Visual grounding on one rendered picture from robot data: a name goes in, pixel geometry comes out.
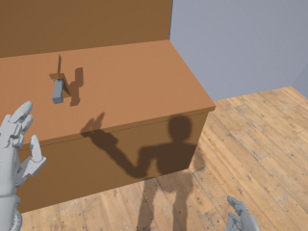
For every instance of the counter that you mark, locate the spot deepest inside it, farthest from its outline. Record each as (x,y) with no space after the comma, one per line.
(132,108)

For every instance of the robot left hand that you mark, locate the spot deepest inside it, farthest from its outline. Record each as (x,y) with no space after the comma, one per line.
(12,132)

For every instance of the tap lever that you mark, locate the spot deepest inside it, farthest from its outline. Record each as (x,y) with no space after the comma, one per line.
(57,95)

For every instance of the robot right hand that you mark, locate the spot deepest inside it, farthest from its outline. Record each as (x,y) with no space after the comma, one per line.
(246,222)

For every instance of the left robot forearm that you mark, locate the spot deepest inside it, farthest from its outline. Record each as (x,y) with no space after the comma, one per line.
(10,218)

